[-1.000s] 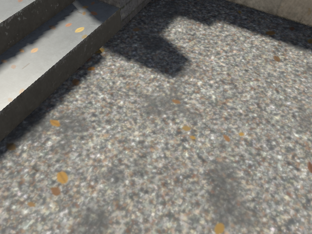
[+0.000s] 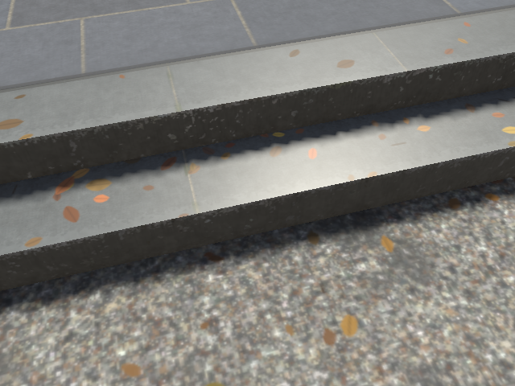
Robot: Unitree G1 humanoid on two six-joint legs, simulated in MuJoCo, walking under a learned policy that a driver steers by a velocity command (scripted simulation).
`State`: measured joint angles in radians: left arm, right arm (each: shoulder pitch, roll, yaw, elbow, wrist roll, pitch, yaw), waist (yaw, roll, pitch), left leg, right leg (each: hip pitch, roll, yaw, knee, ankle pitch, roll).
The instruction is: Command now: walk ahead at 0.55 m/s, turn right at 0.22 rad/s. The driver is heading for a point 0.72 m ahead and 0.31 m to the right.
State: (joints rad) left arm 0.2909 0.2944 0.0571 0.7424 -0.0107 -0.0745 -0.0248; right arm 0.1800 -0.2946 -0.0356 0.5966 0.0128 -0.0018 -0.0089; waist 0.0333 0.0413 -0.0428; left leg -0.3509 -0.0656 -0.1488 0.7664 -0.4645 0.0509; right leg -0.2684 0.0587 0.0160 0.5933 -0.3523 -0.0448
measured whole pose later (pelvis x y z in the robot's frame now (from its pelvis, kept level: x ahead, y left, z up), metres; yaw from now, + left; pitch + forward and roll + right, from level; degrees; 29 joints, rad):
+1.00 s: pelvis +0.62 -0.23 +0.00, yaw -50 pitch +0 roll -2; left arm 0.36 0.32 0.04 0.83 0.00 -0.04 -0.01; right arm 0.14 -0.25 0.02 0.63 -0.05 -0.07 0.00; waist 0.01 0.00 0.10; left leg -0.67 0.14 -0.08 1.11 -0.32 -0.06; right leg -0.15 0.23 0.04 0.43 -0.27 -0.18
